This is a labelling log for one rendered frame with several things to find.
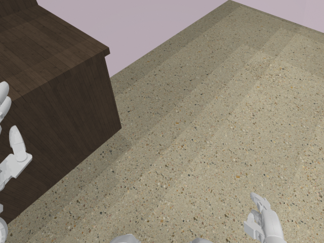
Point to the left robot hand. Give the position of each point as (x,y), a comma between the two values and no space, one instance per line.
(12,165)

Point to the right robot hand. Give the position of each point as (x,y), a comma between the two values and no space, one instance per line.
(268,221)

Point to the counter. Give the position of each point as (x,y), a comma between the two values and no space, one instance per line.
(62,99)

